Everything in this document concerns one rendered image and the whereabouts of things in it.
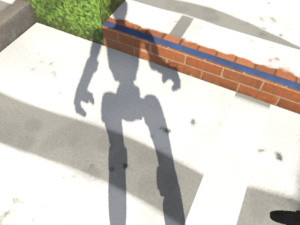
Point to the robot right hand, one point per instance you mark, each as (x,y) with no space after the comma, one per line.
(286,217)

